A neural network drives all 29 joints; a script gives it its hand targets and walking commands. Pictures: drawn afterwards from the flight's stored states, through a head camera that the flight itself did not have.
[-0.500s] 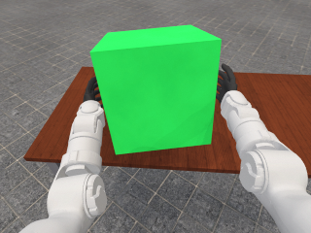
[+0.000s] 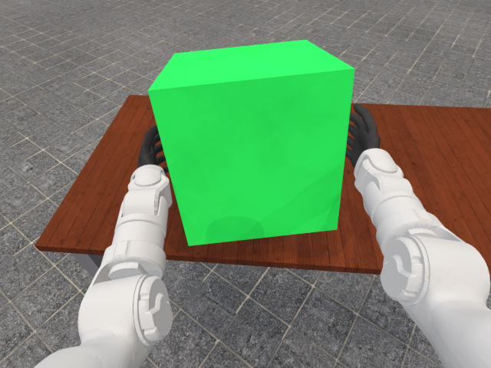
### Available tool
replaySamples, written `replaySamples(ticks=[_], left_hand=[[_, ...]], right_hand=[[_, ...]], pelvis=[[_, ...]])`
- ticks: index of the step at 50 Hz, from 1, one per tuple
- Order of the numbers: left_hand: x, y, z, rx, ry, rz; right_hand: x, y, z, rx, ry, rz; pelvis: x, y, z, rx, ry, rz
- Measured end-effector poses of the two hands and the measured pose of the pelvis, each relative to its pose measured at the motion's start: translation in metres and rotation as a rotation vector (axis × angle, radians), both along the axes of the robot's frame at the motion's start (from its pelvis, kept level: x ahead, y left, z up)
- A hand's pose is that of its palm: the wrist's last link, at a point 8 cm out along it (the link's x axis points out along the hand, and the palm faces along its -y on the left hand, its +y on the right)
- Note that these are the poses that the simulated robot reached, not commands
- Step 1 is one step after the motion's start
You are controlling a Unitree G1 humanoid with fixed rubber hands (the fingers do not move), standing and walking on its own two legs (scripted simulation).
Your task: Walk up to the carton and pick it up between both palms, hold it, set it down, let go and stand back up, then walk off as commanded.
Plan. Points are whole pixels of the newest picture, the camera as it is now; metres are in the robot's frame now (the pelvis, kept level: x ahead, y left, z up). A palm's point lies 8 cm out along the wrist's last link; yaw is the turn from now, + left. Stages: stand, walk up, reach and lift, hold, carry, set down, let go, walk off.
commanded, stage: set down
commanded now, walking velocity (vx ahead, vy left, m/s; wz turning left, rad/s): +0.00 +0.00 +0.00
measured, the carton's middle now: (250, 136) +0.51 +0.02 +0.10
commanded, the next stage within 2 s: none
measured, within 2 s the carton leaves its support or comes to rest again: neither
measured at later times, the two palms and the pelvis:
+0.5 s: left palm (153, 169) +0.41 +0.19 +0.11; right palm (365, 154) +0.43 -0.17 +0.13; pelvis +0.00 +0.00 +0.00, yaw -1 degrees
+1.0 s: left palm (154, 170) +0.41 +0.19 +0.11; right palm (366, 160) +0.42 -0.18 +0.12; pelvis +0.00 +0.00 +0.00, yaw -1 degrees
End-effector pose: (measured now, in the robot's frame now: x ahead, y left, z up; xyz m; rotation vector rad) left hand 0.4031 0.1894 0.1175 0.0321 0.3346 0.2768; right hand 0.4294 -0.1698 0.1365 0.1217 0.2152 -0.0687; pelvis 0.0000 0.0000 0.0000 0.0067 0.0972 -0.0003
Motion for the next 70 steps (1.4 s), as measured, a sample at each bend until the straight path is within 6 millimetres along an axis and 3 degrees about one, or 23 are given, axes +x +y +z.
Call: replaySamples(ticks=[70], left_hand=[[0.004, -0.002, -0.009, -0.04, -0.052, -0.018]], right_hand=[[-0.007, -0.008, -0.019, -0.006, -0.012, 0.025]], pelvis=[[0.001, 0.002, 0.0, 0.002, 0.01, -0.02]])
